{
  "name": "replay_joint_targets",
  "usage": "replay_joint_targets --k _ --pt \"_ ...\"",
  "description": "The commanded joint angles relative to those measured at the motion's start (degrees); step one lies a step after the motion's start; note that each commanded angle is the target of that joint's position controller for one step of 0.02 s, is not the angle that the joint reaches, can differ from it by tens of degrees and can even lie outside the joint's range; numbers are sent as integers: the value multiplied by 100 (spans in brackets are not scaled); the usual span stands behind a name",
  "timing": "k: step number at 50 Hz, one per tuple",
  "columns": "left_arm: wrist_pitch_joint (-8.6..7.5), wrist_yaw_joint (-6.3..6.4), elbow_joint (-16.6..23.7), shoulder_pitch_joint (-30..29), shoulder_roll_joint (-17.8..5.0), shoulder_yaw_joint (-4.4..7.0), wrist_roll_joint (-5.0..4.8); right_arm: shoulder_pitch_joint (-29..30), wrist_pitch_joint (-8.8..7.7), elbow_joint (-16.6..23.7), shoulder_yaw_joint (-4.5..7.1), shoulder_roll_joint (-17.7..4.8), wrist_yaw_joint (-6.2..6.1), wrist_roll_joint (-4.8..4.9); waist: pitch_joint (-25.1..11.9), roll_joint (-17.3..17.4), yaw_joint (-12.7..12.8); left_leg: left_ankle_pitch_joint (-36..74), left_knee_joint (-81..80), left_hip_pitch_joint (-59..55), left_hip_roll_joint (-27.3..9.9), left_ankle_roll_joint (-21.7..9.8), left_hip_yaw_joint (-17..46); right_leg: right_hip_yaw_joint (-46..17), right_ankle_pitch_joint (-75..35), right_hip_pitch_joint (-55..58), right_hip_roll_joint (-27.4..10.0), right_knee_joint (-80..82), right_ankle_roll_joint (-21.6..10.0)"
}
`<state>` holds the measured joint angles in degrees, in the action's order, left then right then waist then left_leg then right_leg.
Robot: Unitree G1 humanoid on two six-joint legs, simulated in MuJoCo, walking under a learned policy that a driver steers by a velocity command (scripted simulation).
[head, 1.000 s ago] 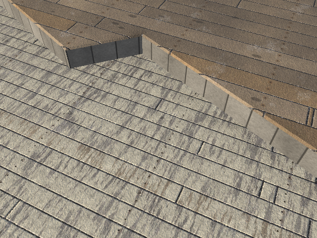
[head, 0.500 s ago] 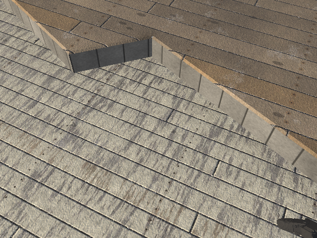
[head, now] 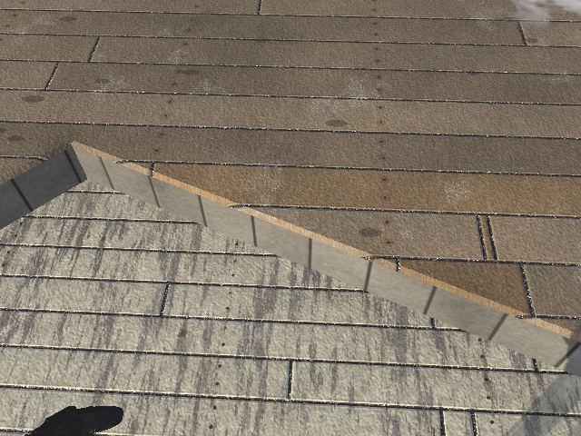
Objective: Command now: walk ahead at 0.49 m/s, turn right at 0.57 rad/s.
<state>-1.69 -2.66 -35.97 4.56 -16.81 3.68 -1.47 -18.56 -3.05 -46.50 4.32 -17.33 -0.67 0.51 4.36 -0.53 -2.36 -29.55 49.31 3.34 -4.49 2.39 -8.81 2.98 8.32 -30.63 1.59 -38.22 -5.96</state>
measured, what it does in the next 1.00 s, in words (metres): walks ahead, turning right: left foot, then right foot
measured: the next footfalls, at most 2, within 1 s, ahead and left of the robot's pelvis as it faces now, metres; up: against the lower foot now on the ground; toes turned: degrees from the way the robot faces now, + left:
left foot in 0.44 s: +0.43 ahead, +0.09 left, +0.00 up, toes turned -16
right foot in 0.90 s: +0.55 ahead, -0.17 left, +0.00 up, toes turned -25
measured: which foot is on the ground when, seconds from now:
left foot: up 0.00-0.42, down 0.44-0.88, up 0.90-1.00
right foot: down 0.00-0.46, up 0.48-0.88, down 0.90-1.00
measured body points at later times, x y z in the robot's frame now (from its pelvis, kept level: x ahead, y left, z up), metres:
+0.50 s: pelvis +0.29 +0.02 +0.02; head +0.32 +0.02 +0.47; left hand +0.40 +0.30 -0.11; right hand +0.40 -0.28 -0.06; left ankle +0.39 +0.10 -0.71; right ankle +0.13 -0.06 -0.67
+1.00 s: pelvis +0.51 -0.08 +0.02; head +0.52 -0.10 +0.47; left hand +0.74 +0.09 -0.09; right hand +0.42 -0.31 -0.12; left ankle +0.45 +0.08 -0.61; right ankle +0.52 -0.15 -0.71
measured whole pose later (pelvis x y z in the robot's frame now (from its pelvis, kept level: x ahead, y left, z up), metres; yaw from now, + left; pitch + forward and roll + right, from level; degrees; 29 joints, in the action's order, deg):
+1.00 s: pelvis +0.51 -0.08 +0.02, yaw -24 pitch +0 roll +1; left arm -2.6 -0.4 -47.2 9.7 -13.7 0.8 1.9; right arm -21.1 -2.4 -50.7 1.0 -13.5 0.8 -1.5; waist 1.7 1.1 -2.3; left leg -24.4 69.5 20.9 -1.4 -2.3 -2.5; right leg 2.6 12.3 -17.9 3.4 -29.8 -5.1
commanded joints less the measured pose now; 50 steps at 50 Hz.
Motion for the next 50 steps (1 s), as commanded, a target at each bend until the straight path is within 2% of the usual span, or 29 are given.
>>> replay_joint_targets --k 1,2,3,4,5,6,7,9,12,16,19,21,22,23,24,25,26,28,32,35,39,41,43,44,45,46,47,48,50 --pt "-132 68 27 1882 -1234 398 47 589 -476 986 46 -818 110 224 -2055 -527 1024 -24 3265 4474 398 -183 1515 -4671 1556 5227 -1966 2233 -1644" --pt "-179 73 12 1592 -1073 344 25 734 -547 1045 -1 -755 98 207 -1396 -264 796 508 2730 4397 140 -288 1460 -3893 1086 4390 -1721 2221 -1408" --pt "-191 84 65 1170 -891 283 32 751 -567 975 3 -728 47 31 -1018 84 516 818 2192 4007 -69 -276 1442 -3298 336 3517 -1477 2204 -1215" --pt "-201 109 161 918 -755 228 109 662 -526 948 44 -785 29 -75 -873 28 309 1035 1902 3578 -178 -240 1473 -2938 -316 2912 -1333 2311 -1181" --pt "-116 149 -210 1186 -829 226 340 380 -157 785 -114 -461 100 -582 -603 173 130 1083 1671 2934 -256 -161 1168 -2271 -2025 2233 -1147 2153 -918" --pt "-119 157 -230 1267 -877 231 315 146 24 778 -141 -343 138 -575 -757 24 28 961 1586 2679 -152 -50 1029 -2045 -2566 2014 -1046 2124 -1002" --pt "-129 150 -267 1243 -899 233 273 131 119 765 -175 -332 160 -492 -758 -10 -11 1044 1396 2577 -155 26 965 -1875 -2478 1747 -899 2222 -1001" --pt "-133 130 -343 1329 -926 229 232 467 194 870 -189 -379 187 -386 -594 -201 71 1489 871 2709 -154 118 886 -1806 -1950 1556 -750 2410 -937" --pt "-112 115 -462 1572 -946 255 200 1221 185 1051 -237 -373 212 -356 -324 -331 391 2330 -127 2965 -139 143 947 -1993 -511 1696 -658 2636 -811" --pt "-110 150 -596 1900 -1021 304 249 1859 73 1227 -252 -398 243 -264 -260 -346 693 2663 -1157 2866 103 101 986 -2273 -540 2185 -758 2372 -700" --pt "-120 203 -580 1735 -1087 332 289 1577 -22 1189 -186 -561 197 -244 -341 -444 501 2254 -1677 2070 275 -37 1060 -2557 -952 2215 -846 1928 -431" --pt "-142 200 -593 1529 -1084 315 261 697 -101 933 -109 -689 96 -263 -545 -288 26 1949 -2207 820 442 -219 970 -2539 -1366 1923 -596 1067 -223" --pt "-196 161 -570 1532 -814 229 208 -12 -185 805 -10 -1014 14 -359 -1032 267 -288 1477 -2587 -184 -180 -438 1592 -2109 -1227 1584 -129 -231 -41" --pt "-218 171 -334 1823 -317 108 18 -581 -159 820 140 -1648 -49 -469 -1798 1537 -349 161 -3160 -1693 -1716 -943 3768 -1208 874 135 712 -1917 236" --pt "-150 201 -351 1934 -560 96 211 -324 -60 757 170 -1566 -33 -372 -1600 1737 -50 -443 -3693 -1364 -2113 -1188 5122 -943 2217 -650 559 -2599 217" --pt "-58 200 -542 1794 -756 137 298 20 -24 845 48 -1023 -8 -325 -948 796 52 -792 -3678 -727 -1921 -1150 4462 -1049 1790 -687 144 -2893 175" --pt "-33 134 -592 1550 -719 126 315 237 -27 828 -46 -662 24 -285 -555 390 77 -96 -3721 -222 -1586 -1072 3662 -980 1402 -527 -12 -2758 206" --pt "30 38 -614 1372 -531 86 392 240 -104 670 -135 -418 24 -263 -286 685 152 1496 -3824 212 -1096 -934 2419 -885 1081 -266 -199 -2409 280" --pt "58 -16 -644 1103 -355 -10 403 -56 -310 354 -100 -505 128 -198 -382 718 187 3575 -3777 39 -948 -1081 1558 -846 644 -334 -98 -2126 390" --pt "19 -47 -475 413 -255 -103 429 -187 -302 151 -105 -492 142 -168 -250 699 81 4021 -3864 -37 -836 -1105 1083 -617 227 -456 -162 -1235 503" --pt "-34 -64 -315 -347 -73 -281 411 -313 -256 -74 -102 -589 156 -157 -247 731 -35 4771 -3706 249 -666 -968 631 -2 -150 444 -94 152 477" --pt "-36 17 -438 -74 -79 -304 411 -488 -214 -231 -103 -606 128 -144 -453 898 85 5463 -3301 160 -829 -1010 647 114 -49 991 4 202 278" --pt "-101 103 -729 631 -211 -247 462 -396 -169 -290 -114 -639 104 -77 -703 597 466 6399 -2242 96 -713 -947 522 218 -70 1847 239 865 28" --pt "-148 157 -975 1288 -391 -163 532 -411 -161 -288 -139 -612 97 -51 -1013 386 745 6003 -1341 462 -536 -834 419 100 -158 2761 200 1164 -100" --pt "-170 238 -1119 2085 -841 -33 623 -370 -164 -91 -231 -374 93 -66 -1549 -250 1058 3848 157 1441 -312 -676 263 -1275 -16 3921 -1064 1388 -342" --pt "-113 306 -1156 2235 -1494 124 538 -1012 -125 62 -343 206 117 -69 -1876 -1407 638 -194 1938 2967 591 -484 316 -3620 -1012 4696 -2622 1825 -1193" --pt "-58 292 -1202 2152 -1254 172 257 -589 12 -65 -171 -469 62 -227 -1553 -458 876 -83 2533 3462 372 -508 881 -3599 14 4247 -2395 1991 -1374" --pt "-64 285 -1179 1760 -854 54 246 -245 13 29 -160 -388 105 -242 -762 -488 672 289 2845 3877 201 -526 902 -3041 566 3669 -2073 2164 -1243" --pt "-112 267 -1216 1438 -387 -72 277 -132 12 20 -177 -218 177 -256 -371 -391 383 847 3082 3869 0 -508 894 -2282 397 2851 -1534 2438 -846"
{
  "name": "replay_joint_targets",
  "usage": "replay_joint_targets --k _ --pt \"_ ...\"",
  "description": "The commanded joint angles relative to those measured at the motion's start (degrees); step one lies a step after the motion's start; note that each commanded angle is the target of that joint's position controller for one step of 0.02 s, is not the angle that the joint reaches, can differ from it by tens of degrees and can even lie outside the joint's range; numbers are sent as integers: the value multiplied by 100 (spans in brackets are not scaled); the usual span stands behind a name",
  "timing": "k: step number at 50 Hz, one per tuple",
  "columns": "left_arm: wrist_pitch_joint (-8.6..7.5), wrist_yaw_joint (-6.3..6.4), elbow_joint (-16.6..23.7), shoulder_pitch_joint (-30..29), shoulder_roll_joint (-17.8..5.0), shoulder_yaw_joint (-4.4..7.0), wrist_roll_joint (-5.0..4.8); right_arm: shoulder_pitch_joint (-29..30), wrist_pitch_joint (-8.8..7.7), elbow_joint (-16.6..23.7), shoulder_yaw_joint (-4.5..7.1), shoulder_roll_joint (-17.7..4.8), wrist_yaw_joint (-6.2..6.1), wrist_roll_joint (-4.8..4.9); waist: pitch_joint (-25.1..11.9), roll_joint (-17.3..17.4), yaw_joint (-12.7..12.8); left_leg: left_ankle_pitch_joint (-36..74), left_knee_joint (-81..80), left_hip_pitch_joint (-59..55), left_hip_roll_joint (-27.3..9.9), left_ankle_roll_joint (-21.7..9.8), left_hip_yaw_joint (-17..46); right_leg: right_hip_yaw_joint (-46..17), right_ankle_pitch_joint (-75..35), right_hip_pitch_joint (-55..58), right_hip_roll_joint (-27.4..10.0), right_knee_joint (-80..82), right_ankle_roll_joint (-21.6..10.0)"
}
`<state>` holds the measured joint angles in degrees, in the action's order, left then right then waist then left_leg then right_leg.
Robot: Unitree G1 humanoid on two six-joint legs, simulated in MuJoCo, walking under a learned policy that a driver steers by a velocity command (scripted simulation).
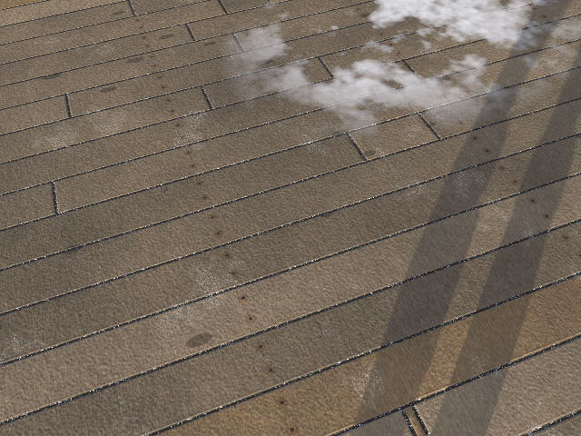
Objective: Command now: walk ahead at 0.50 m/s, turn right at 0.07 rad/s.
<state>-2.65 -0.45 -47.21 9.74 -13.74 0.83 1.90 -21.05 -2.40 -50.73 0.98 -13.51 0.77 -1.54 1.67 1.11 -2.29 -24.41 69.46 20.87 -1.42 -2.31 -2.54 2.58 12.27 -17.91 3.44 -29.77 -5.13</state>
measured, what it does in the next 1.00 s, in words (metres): climbs: left foot 0.15 m higher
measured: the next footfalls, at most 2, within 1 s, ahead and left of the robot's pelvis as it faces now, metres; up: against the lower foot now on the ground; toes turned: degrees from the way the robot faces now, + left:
left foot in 0.44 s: +0.43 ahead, +0.13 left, +0.15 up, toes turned +7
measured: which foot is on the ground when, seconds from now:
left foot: up 0.00-0.42, down 0.44-1.00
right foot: down 0.00-0.46, up 0.48-1.00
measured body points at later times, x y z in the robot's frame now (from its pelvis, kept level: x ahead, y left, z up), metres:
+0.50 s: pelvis +0.29 +0.06 +0.04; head +0.32 +0.05 +0.49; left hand +0.22 +0.30 -0.10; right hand +0.50 -0.11 -0.06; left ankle +0.39 +0.13 -0.59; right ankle +0.08 -0.07 -0.61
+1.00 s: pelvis +0.58 +0.06 +0.14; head +0.61 +0.08 +0.59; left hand +0.85 +0.25 +0.07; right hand +0.50 -0.19 +0.01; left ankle +0.39 +0.13 -0.59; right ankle +0.73 -0.03 -0.58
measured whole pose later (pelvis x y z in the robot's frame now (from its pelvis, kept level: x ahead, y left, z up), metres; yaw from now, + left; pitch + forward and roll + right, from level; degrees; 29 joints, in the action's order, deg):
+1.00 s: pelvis +0.58 +0.06 +0.14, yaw +2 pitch +3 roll -1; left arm -4.4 -3.8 -41.3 -5.0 -11.6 -0.3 -1.3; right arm -27.1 -4.5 -59.1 1.2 -12.9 -0.8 0.5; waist 0.1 -1.3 -5.8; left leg -23.1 13.0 -7.1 2.0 -3.0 -4.4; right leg 3.8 2.1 -30.4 0.9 -27.2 -5.2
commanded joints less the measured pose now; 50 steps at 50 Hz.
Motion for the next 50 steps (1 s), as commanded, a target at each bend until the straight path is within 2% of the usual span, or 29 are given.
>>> replay_joint_targets --k 1,5,7,9,10,13,14,16,17,18,19,20,21,22,23,24,25,26,27,28,29,31,32,34,36,39,44,48,50 --pt "-54 61 -144 827 -566 175 -78 -14 17 389 148 -509 83 -80 -6 -540 196 543 1112 1946 -357 12 256 -1964 -40 1184 -1537 1750 -818" --pt "-212 50 -501 1285 -587 199 -98 435 180 582 129 -237 135 -114 191 -436 110 899 1583 2690 -400 153 99 -1567 -599 951 -1429 1978 -945" --pt "-227 82 -785 1889 -483 186 -52 847 245 769 84 2 24 -90 261 -658 291 319 3191 3878 -280 190 -54 -1760 -316 1256 -1597 1978 -1274" --pt "-264 112 -945 2141 -454 152 -54 1760 270 1293 -17 167 -120 -90 632 -465 355 -293 4308 5455 -354 87 108 -1958 334 1537 -1878 2066 -1318" --pt "-305 103 -1059 2363 -499 128 3 2334 258 1610 -123 388 -208 -61 734 -654 515 -810 5505 6497 -235 -84 181 -2142 267 1895 -2136 2048 -1303" --pt "-383 116 -1327 2383 -466 7 -14 2897 154 2166 -323 477 -280 31 843 -112 293 -934 4897 6887 -267 -375 275 -1548 782 1668 -1915 2270 -729" --pt "-330 135 -1463 2377 -377 -57 -119 3130 158 2408 -440 567 -225 -9 815 -5 208 -735 3854 6328 -380 -391 -31 -1166 687 1213 -1554 2488 -499" --pt "-244 273 -1478 2349 -453 -87 -236 3012 250 2574 -505 519 -65 -93 458 27 231 -109 2268 4494 -425 -348 -542 -846 -976 650 -1489 3294 -713" --pt "-205 287 -1533 2400 -523 -72 -262 2898 322 2580 -502 544 -37 -103 232 -168 308 198 1815 3728 -403 -406 -611 -725 -1908 752 -1552 3476 -756" --pt "-210 246 -1373 2134 -347 -152 -349 2389 320 2345 -483 507 -7 31 -43 -189 109 234 913 2428 -205 -524 -941 -138 -4159 707 -1317 3169 -728" --pt "-235 224 -1234 2109 -642 -109 -393 2028 311 2164 -431 387 -12 77 -636 -409 -78 345 528 1243 185 -569 -1178 -28 -7032 841 -1455 2465 -722" --pt "-207 205 -1191 2146 -1041 8 -299 1306 309 1920 -310 205 -35 103 -1366 -912 -429 56 263 481 494 -576 -1091 -62 -8720 1443 -1577 1360 -622" --pt "-187 168 -1180 2061 -1365 165 -277 559 257 1729 -183 -2 -29 84 -1822 -1266 -787 -52 -409 -3 591 -659 -715 -189 -9264 2036 -1746 244 -440" --pt "-211 113 -1101 1863 -1440 272 -253 -129 174 1471 -3 -366 -9 -18 -2194 -1174 -1129 -271 -1127 -817 450 -847 -1 -137 -8666 1907 -1603 -1269 -279" --pt "-342 -31 -794 2260 -635 147 -373 -778 82 1079 239 -1067 -27 -123 -2629 636 -835 -732 -2581 -2347 -1244 -1524 3176 -395 -4138 -88 -652 -3615 28" --pt "-388 -220 -634 1896 -543 276 -83 -766 289 825 415 -1437 -116 97 -2743 1317 -825 -1094 -5173 -2239 -1712 -1633 6195 -907 -151 -1156 435 -5744 190" --pt "-458 -302 -796 1735 -55 207 -301 16 38 1007 237 -1120 -103 86 -2305 931 -490 -822 -5637 -1938 -2082 -1634 6326 -2126 86 -2003 464 -7393 85" --pt "-411 -277 -367 1137 4 130 -356 407 -111 839 96 -513 -15 199 -1168 191 -247 -624 -5362 -1015 -1968 -1416 5314 -1565 245 -2513 185 -7830 -2" --pt "-341 -223 -16 545 124 39 -270 538 -227 484 -57 89 93 124 -558 -401 -47 -470 -5055 -108 -1782 -1233 4290 -1274 150 -2840 -76 -8275 -239" --pt "-241 -156 187 510 89 14 -247 702 -331 220 -180 549 165 9 -244 -563 332 -40 -4934 493 -1563 -998 3290 -1347 5 -2764 -327 -8251 -434" --pt "-167 -128 209 779 229 -70 -257 857 -387 12 -253 849 231 -69 -142 -420 603 598 -4798 891 -1304 -790 2448 -1532 -338 -2685 -314 -8259 -558" --pt "-114 -101 304 875 464 -231 -331 772 -416 -251 -247 804 269 17 34 -168 786 1420 -4931 967 -920 -685 1223 -1575 -617 -3038 -312 -7657 -606" --pt "-81 -53 382 835 311 -227 -363 824 -448 -235 -208 588 259 37 156 -205 881 1600 -5198 999 -641 -628 609 -1390 -669 -3004 -359 -6463 -500" --pt "-77 -45 590 169 7 -175 -207 749 -520 -324 -201 300 190 51 -13 -22 715 2804 -5667 916 -274 -517 -127 -777 -1394 -2540 -351 -4847 -292" --pt "-113 -66 700 -211 -106 -121 -194 271 -537 -448 -133 -53 8 146 -238 240 492 3467 -5895 216 -267 -555 -135 -273 -1739 -2270 -504 -3523 30" --pt "-125 -148 882 -1202 43 -138 -325 -468 -493 -620 -15 -448 -179 206 -222 218 -41 3611 -6155 -1460 -633 -386 308 -87 -1902 -2685 -604 -1824 236" --pt "-171 -273 1098 -2073 -3 -77 -376 -833 -334 -701 62 -536 -184 214 67 327 -324 3818 -6010 -3091 -1171 -476 509 -85 -1395 -2964 -569 -349 251" --pt "-274 -359 1072 -2059 -231 23 -333 -654 -256 -650 169 -761 -179 200 8 569 -89 5941 -5301 -3354 -1272 -620 358 142 -879 -1936 -269 251 8" --pt "-297 -304 790 -1175 -573 203 -277 -491 -192 -580 226 -883 -162 215 -489 697 413 7139 -4287 -3173 -1141 -560 409 262 -934 -486 0 669 -225"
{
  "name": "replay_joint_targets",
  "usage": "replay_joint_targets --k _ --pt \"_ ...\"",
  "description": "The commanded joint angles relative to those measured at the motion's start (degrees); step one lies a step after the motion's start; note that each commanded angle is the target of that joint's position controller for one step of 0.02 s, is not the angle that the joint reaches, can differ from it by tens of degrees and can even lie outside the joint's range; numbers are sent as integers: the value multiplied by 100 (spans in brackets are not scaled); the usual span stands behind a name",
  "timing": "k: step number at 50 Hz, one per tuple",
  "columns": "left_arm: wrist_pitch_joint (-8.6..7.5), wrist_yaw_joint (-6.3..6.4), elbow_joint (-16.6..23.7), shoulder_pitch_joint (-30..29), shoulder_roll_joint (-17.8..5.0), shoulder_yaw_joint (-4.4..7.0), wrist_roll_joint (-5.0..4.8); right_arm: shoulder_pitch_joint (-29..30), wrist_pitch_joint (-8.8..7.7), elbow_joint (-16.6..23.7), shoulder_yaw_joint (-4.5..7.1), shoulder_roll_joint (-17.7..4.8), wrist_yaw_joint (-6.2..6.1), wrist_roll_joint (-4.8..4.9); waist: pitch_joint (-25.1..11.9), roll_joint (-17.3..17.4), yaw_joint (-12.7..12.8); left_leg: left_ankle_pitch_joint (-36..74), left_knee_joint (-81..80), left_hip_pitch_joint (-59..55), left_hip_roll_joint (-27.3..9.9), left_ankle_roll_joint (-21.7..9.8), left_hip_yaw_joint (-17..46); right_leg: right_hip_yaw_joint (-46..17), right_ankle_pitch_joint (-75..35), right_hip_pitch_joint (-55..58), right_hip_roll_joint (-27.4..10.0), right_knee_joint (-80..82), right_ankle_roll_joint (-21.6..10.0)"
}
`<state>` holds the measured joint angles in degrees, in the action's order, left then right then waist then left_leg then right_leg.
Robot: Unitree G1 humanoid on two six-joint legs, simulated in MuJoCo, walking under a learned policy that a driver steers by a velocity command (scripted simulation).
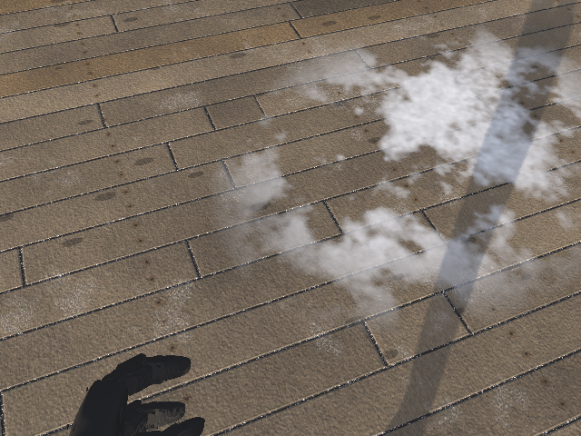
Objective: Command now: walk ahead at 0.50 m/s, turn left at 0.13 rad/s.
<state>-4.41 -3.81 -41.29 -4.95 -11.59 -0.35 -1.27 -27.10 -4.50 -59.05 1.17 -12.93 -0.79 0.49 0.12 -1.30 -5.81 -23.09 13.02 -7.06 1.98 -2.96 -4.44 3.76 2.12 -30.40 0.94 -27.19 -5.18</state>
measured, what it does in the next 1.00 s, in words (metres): walks ahead, turning left: right foot, then left foot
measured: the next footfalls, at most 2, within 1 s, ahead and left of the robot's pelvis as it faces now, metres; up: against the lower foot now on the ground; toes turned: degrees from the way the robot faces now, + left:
right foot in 0.02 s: +0.19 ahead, -0.10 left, +0.00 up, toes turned -2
left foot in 0.56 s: +0.46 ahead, +0.18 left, +0.00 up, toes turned +18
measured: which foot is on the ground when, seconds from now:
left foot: down 0.00-0.04, up 0.06-0.54, down 0.56-1.00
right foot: up 0.00-0.00, down 0.02-0.56, up 0.58-0.98, down 1.00-1.00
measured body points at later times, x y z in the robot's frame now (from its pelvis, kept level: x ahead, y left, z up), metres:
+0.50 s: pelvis +0.28 +0.02 +0.00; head +0.32 +0.04 +0.45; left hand +0.23 +0.30 -0.14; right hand +0.55 -0.14 -0.09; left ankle +0.42 +0.18 -0.70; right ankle +0.15 -0.10 -0.73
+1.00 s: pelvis +0.56 +0.11 +0.00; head +0.58 +0.13 +0.45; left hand +0.65 +0.43 -0.07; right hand +0.75 -0.12 -0.11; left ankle +0.43 +0.16 -0.73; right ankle +0.74 +0.08 -0.73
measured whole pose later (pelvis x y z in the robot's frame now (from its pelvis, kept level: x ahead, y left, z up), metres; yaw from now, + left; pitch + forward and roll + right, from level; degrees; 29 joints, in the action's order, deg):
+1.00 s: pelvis +0.56 +0.11 +0.00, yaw +32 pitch +3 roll +1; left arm -5.9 -0.4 -39.4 0.1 -14.7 2.7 0.8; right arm -19.4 -0.8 -41.2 5.6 -16.4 -1.6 1.3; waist 0.4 -1.6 -4.7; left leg -23.7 32.3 10.5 7.3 -2.9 11.4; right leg -4.4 -2.6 -29.1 0.6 -26.4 1.0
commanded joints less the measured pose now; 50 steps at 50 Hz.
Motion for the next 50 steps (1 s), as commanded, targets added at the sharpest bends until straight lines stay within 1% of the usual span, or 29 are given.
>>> replay_joint_targets --k 1,2,3,4,5,6,7,9,11,14,17,19,22,25,26,27,28,29,30,31,32,33,34,36,39,42,46,49,50 --pt "-125 110 -82 1326 -1066 461 80 369 -2 380 219 -985 24 -3 -879 1001 1236 6711 2296 636 -1347 -422 604 -180 -301 2513 -21 147 -454" --pt "-93 233 -324 2518 -1514 609 223 523 -75 615 135 -724 46 -47 -1731 357 1568 4635 4065 2526 -887 -232 436 -1626 -333 4746 -1284 -115 -929" --pt "-52 276 -337 2591 -1398 565 211 -184 -150 504 -80 -27 102 -19 -2617 -1178 1211 -483 6147 4319 71 82 629 -4121 153 6166 -2623 390 -1832" --pt "-15 309 -292 2248 -946 460 151 153 -244 538 131 -763 130 108 -2054 -533 1297 -560 6748 4695 -252 0 1357 -3947 684 5322 -2408 805 -1562" --pt "-35 338 -227 1831 -756 399 136 721 -280 761 237 -1012 126 285 -1180 -386 1130 -35 6729 4793 -509 -18 1266 -2864 598 4366 -2158 1041 -1228" --pt "-113 300 -286 1556 -640 373 140 977 -259 867 230 -862 77 288 -655 42 910 360 6372 4736 -689 9 1160 -2245 273 3567 -1904 1354 -990" --pt "-199 274 -328 1421 -466 328 160 1076 -182 899 290 -823 16 225 -374 75 747 674 6102 4573 -829 39 1139 -1764 48 3061 -1658 1584 -808" --pt "-272 246 -477 1400 -418 332 199 755 -27 877 270 -514 13 200 -194 -203 488 848 5944 4224 -995 82 1132 -1162 -261 2468 -1459 1804 -709" --pt "-286 270 -603 1439 -536 378 180 886 91 1004 270 -385 27 208 68 -220 398 876 5779 4488 -1109 159 1083 -711 -494 2126 -1422 1955 -649" --pt "-270 355 -685 1565 -827 459 239 1459 141 1334 274 -438 54 131 278 -83 459 1564 5044 4924 -1148 310 1077 -237 -853 1981 -1405 2064 -645" --pt "-264 433 -716 1697 -1034 505 222 2026 96 1535 210 -353 170 88 265 -53 662 2573 3593 4558 -1034 239 695 327 -1020 2048 -1184 2048 -468" --pt "-230 463 -801 1991 -1123 536 155 2544 80 1728 172 -327 251 81 335 42 887 2745 2994 4613 -945 162 477 444 -1054 2489 -1314 2001 -409" --pt "-77 495 -911 2300 -1225 596 70 2992 103 2034 163 -365 358 96 403 -1 995 2383 2484 4946 -844 15 336 531 -1550 3447 -1635 1653 -307" --pt "72 554 -835 2175 -1401 671 44 2728 160 2166 302 -627 437 100 37 -338 662 1514 2357 4198 -332 -304 -102 771 -3820 3881 -1717 698 -95" --pt "130 583 -796 2108 -1475 697 42 2221 184 2083 403 -799 437 106 -235 -447 362 1257 2332 3547 -104 -447 -213 838 -4465 3824 -1682 -42 -20" --pt "177 608 -740 1965 -1508 700 20 1329 195 1868 579 -1093 391 112 -657 -360 -133 1519 1941 2315 127 -653 -217 962 -4378 3393 -1489 -1201 150" --pt "145 633 -616 2054 -1362 638 113 401 238 1667 789 -1600 263 73 -1200 195 -451 1695 1837 498 -438 -964 883 977 -2616 1962 -1229 -2954 390" --pt "-40 519 -277 2518 -501 364 232 632 203 1812 862 -2103 226 123 -1824 1748 221 923 1136 -1578 -1979 -2232 4357 462 2617 -803 129 -5308 817" --pt "-329 388 -204 2048 -945 427 39 376 187 1900 713 -1672 224 21 -2411 1022 -154 531 454 -1895 -2128 -2218 5195 -940 2927 -1496 85 -5765 641" --pt "-437 335 -46 1544 -1071 457 -160 546 143 1877 636 -1344 207 -39 -1662 773 -178 861 488 -1372 -1931 -1886 4255 -936 2537 -1865 -206 -5680 492" --pt "-476 374 -12 1464 -998 433 -76 971 84 1936 590 -1178 219 14 -1001 149 142 1565 466 -339 -1679 -1674 3511 -910 2084 -1705 -479 -5062 460" --pt "-434 441 -59 1434 -1053 480 96 1346 59 2020 525 -960 210 28 -732 -32 375 2116 387 482 -1482 -1520 2979 -868 1855 -1279 -687 -4566 482" --pt "-362 455 -36 1529 -1106 520 169 1498 32 2095 498 -907 206 -27 -515 173 559 2897 338 1186 -1353 -1525 2696 -879 1805 -808 -776 -4355 524" --pt "-214 452 10 1697 -1037 537 182 1611 15 2163 509 -917 177 -8 -469 229 756 2830 116 1766 -1217 -1542 2496 -855 1714 -509 -823 -3783 680" --pt "-116 486 218 1166 -791 453 232 1376 16 2132 584 -1156 64 41 -244 266 635 2974 47 2265 -954 -1402 2018 -693 882 -489 -680 -2600 873" --pt "-138 455 382 548 -658 388 230 1172 105 2083 618 -1215 -1 63 -136 519 388 3165 342 2523 -581 -1052 1659 -572 -208 -18 -298 -1199 897" --pt "-163 377 526 279 -840 462 147 830 279 2000 622 -1147 -61 98 -386 785 265 3184 1070 2085 -639 -770 2131 -687 -378 374 86 -419 827" --pt "-238 336 454 754 -1005 573 184 1185 345 2211 604 -1038 -128 96 -547 899 644 2965 1917 1840 -535 -487 2569 -728 -471 1007 87 290 550" --pt "-272 363 418 1128 -1180 629 275 1254 316 2329 546 -831 -128 62 -879 745 808 2725 2675 2117 -220 -247 2388 -919 -1277 1868 -337 404 314"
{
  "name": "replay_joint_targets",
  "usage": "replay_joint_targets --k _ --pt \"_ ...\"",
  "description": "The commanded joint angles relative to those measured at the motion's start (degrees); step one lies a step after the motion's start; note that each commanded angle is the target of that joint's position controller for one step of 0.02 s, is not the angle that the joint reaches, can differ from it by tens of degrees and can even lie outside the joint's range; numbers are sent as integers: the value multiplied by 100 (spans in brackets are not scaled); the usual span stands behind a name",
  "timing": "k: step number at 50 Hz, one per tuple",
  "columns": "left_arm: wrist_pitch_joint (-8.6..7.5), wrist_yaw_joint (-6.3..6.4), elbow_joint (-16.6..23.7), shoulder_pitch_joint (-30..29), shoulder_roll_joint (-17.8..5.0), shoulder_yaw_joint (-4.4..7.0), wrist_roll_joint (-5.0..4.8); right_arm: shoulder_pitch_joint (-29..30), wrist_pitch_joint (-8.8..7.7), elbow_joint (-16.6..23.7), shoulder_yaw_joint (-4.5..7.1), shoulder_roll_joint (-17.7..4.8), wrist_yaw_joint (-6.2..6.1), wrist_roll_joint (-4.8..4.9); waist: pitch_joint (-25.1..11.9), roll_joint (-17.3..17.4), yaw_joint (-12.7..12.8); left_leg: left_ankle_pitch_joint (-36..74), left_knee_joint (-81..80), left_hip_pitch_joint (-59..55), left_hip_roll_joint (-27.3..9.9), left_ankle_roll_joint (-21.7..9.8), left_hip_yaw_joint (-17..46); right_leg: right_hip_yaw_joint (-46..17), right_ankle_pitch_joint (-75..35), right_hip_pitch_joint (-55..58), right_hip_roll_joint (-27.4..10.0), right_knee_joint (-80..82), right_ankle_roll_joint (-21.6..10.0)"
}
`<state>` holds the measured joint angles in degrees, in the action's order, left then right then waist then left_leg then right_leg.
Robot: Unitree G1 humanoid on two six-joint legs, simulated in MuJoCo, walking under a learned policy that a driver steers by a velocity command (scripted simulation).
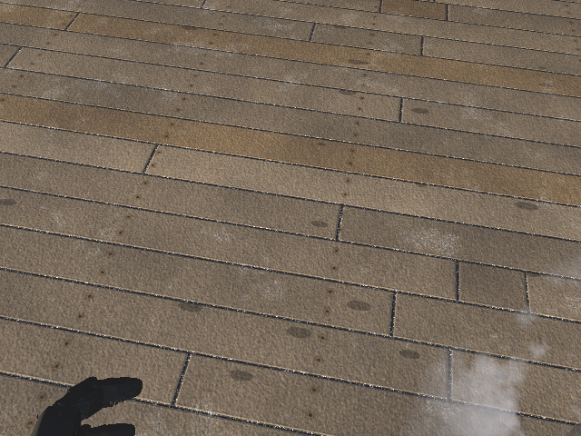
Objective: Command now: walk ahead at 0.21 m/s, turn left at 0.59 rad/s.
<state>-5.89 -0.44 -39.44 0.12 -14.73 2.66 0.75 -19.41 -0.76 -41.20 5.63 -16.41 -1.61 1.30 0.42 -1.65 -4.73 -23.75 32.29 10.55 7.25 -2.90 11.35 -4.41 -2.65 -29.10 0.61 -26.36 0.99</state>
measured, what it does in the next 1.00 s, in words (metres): steps on the spot: left foot, then right foot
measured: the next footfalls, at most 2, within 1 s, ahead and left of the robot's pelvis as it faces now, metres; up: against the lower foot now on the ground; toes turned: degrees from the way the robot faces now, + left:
left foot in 0.42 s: +0.11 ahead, +0.14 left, +0.00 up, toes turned +11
right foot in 0.76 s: +0.13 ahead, -0.08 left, +0.00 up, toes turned -1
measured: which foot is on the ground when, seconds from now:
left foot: down 0.00-0.02, up 0.04-0.40, down 0.42-0.78, up 0.80-1.00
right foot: down 0.00-0.44, up 0.46-0.74, down 0.76-1.00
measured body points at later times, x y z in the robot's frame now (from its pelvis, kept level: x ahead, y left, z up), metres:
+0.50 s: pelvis +0.07 +0.02 +0.01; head +0.08 +0.05 +0.46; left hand +0.13 +0.30 -0.12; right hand +0.29 -0.19 -0.07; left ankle +0.07 +0.13 -0.73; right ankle +0.13 -0.12 -0.72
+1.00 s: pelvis +0.08 +0.01 +0.02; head +0.12 -0.02 +0.46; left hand +0.24 +0.28 -0.08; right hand +0.23 -0.29 -0.08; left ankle +0.08 +0.16 -0.65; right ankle +0.09 -0.08 -0.73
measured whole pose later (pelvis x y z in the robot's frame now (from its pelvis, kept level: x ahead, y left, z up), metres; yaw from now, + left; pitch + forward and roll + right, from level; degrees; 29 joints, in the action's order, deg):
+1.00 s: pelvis +0.08 +0.01 +0.02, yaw -5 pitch +3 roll +2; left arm 1.4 1.3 -39.9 10.8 -16.6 3.7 -0.5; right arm -5.8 1.0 -38.4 5.6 -16.7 -3.2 -0.1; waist 2.0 0.7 1.0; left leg -23.8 59.1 30.0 0.7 4.4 3.2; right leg -3.2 11.9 -18.3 2.5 -27.5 -3.0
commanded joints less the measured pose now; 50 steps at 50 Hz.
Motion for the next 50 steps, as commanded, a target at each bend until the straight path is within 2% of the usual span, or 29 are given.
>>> replay_joint_targets --k 1,2,3,4,5,7,10,13,17,19,20,21,22,23,25,26,29,31,35,37,38,39,40,41,43,44,45,46,50 --pt "-99 95 235 1217 -1200 382 174 402 -79 718 -24 -131 -52 -161 -1627 -163 833 617 2372 1285 -275 69 172 -1164 -3027 3236 -1597 -52 -736" --pt "0 70 112 1406 -1289 399 175 -751 -98 733 -53 -234 -2 -39 -2503 -1883 330 -1987 3779 2484 91 331 -58 -3178 -3279 4490 -2988 -5 -1968" --pt "98 81 297 1038 -928 343 20 -918 -42 492 77 -846 13 5 -2302 -1151 364 -1490 4445 2804 -418 522 13 -3197 -1777 4043 -2820 192 -1946" --pt "193 137 405 859 -571 245 4 -224 67 558 152 -1057 -3 19 -1644 -710 579 -1037 4668 3033 -586 649 -280 -2238 -968 3542 -2365 260 -1644" --pt "290 162 401 645 -476 183 37 108 187 610 160 -982 -47 10 -1220 -339 548 -724 4547 3035 -735 702 -444 -1687 -437 2894 -2021 426 -1462" --pt "388 196 343 374 -583 199 70 246 351 725 139 -737 -74 1 -582 -480 373 -372 4073 2550 -910 696 -663 -926 -35 1658 -1599 810 -1311" --pt "382 223 242 367 -726 277 82 296 347 806 54 -398 -71 -26 -613 -651 362 -96 3241 2228 -930 674 -942 -317 -625 1537 -1557 988 -1423" --pt "438 253 191 319 -852 336 13 571 324 900 15 -383 -5 -59 -897 -592 426 335 2384 1857 -1083 609 -992 -48 -708 1732 -1765 983 -1476" --pt "528 185 32 475 -929 334 -98 728 327 938 -23 -340 108 -104 -837 -670 486 402 1190 1038 -903 404 -1136 55 31 1556 -1703 918 -1418" --pt "549 107 -65 394 -742 236 -199 372 302 742 -51 -190 150 -171 -800 -552 240 1136 -247 117 -728 196 -1294 157 631 1293 -1485 576 -1163" --pt "528 46 -198 603 -430 118 -206 302 284 684 -65 -191 150 -232 -755 -381 223 1546 -964 -574 -750 81 -1181 278 1161 908 -1241 370 -783" --pt "484 -49 -231 875 -60 -26 -24 268 268 739 -33 -545 92 -308 -869 516 450 2355 -1303 -1163 -1777 -143 33 670 2148 452 -757 -434 -206" --pt "463 -70 -185 1089 32 -60 62 866 260 907 -83 -703 51 -423 -684 1554 823 2285 -1407 -254 -2617 -803 648 783 3041 390 -462 -573 122" --pt "501 -21 -233 888 -443 36 22 1193 195 952 -118 -458 73 -451 -551 1358 610 1363 -1524 575 -2396 -950 359 517 2812 1087 -544 -839 209" --pt "552 35 -307 771 -624 114 -12 1399 90 848 -88 -531 88 -377 -214 1259 636 587 -1361 433 -1766 -438 -270 691 1842 948 -334 -613 211" --pt "582 76 -301 731 -757 151 9 1328 62 796 -53 -632 61 -320 -113 1333 560 825 -1332 339 -1808 -383 -285 651 1681 818 -328 -635 217" --pt "610 52 -237 882 -780 174 -105 1005 77 697 0 -666 -45 -217 -204 1144 488 2395 -969 -79 -2144 -598 -246 625 1699 581 -337 -1022 92" --pt "631 27 -162 848 -721 190 -116 871 91 689 50 -689 -114 -178 -329 972 381 2970 -774 -295 -2362 -764 -166 627 1840 394 -331 -1359 -50" --pt "781 -43 -111 1008 -530 225 -152 1277 105 763 101 -695 -194 -132 -378 862 493 3424 -630 -104 -2785 -965 -157 684 2928 325 -350 -1926 -228" --pt "815 -64 -150 1218 -520 251 -152 1546 138 764 125 -709 -194 -79 -376 738 670 3155 -318 257 -2550 -666 -614 833 2101 893 -231 -1195 -347" --pt "815 -47 -127 1253 -652 296 -111 1423 152 687 132 -651 -188 -64 -321 483 665 2540 69 526 -2264 -341 -972 610 1155 1211 -232 -634 -488" --pt "788 39 -33 1308 -1278 461 -52 1210 144 732 110 -445 -172 -162 -392 -833 456 1353 1350 1189 -1550 226 -1766 -827 -588 1668 -1058 10 -910" --pt "737 39 10 1542 -1535 503 53 1765 135 1002 33 -331 -188 -200 -373 -1796 798 -1020 2632 2394 -509 621 -1684 -2605 -1472 2165 -1987 638 -1998" --pt "614 25 38 1755 -1361 421 119 1949 118 995 44 -366 -175 -179 -686 -1136 990 -1743 3646 2797 -582 614 -870 -2683 -1560 2596 -2182 702 -2276" --pt "496 71 181 1230 -1280 403 -39 1644 135 787 86 -436 -168 -134 -668 -212 674 -953 3903 3022 -767 575 -650 -1863 -1302 2621 -1739 432 -1770" --pt "537 117 238 977 -1101 336 -135 1649 168 730 104 -486 -201 -222 -629 132 601 -507 3691 3032 -866 553 -627 -1600 -812 2588 -1532 558 -1496" --pt "564 156 286 933 -1134 334 -136 1540 159 743 111 -474 -203 -172 -613 -276 492 -336 3594 2728 -841 620 -639 -1568 -1131 2286 -1512 518 -1566" --pt "604 176 310 888 -1128 338 -131 1415 151 717 100 -443 -194 -157 -597 -409 456 -172 3401 2613 -790 696 -677 -1472 -1127 2207 -1389 538 -1578" --pt "698 252 367 1023 -1180 399 -149 1496 62 656 38 -287 -151 -132 -740 -346 588 211 2112 2298 -658 811 -712 -1378 -641 2372 -1117 472 -1410"
Keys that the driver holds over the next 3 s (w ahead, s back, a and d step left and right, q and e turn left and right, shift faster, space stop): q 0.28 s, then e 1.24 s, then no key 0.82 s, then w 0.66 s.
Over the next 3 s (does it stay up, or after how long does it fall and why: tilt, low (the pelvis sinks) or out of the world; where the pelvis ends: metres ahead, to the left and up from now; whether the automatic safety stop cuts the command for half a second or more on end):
stays up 0.27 -0.07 -0.01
